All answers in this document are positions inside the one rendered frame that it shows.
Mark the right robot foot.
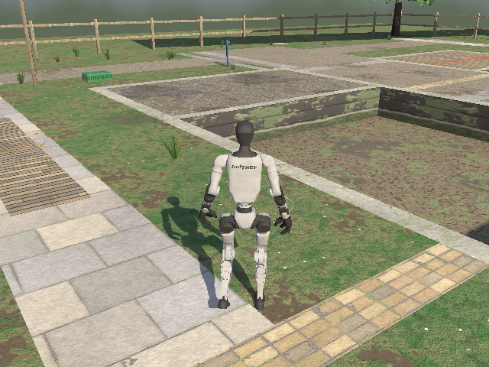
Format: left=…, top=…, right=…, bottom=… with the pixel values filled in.
left=254, top=291, right=265, bottom=310

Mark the left robot foot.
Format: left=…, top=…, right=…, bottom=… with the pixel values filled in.
left=218, top=297, right=230, bottom=309

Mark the right robot forearm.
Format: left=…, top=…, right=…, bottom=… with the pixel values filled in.
left=274, top=185, right=290, bottom=219

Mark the robot foot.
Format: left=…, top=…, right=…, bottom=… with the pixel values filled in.
left=218, top=297, right=230, bottom=309
left=254, top=291, right=265, bottom=310

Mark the robot left upper arm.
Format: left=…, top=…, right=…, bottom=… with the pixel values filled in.
left=208, top=154, right=229, bottom=196

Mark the right robot hand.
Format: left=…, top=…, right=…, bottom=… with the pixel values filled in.
left=274, top=216, right=292, bottom=235

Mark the robot right upper arm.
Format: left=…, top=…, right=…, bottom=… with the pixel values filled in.
left=261, top=154, right=281, bottom=197

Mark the left robot hand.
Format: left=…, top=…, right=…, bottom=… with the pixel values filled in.
left=199, top=210, right=217, bottom=225

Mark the left robot forearm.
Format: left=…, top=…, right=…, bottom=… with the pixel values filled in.
left=201, top=184, right=215, bottom=213

